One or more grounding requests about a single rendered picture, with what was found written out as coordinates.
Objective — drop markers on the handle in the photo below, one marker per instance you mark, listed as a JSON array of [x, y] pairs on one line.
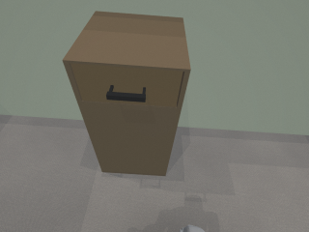
[[126, 97]]

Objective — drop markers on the drawer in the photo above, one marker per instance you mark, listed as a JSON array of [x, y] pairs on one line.
[[94, 81]]

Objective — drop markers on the cabinet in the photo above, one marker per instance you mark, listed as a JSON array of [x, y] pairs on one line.
[[131, 138]]

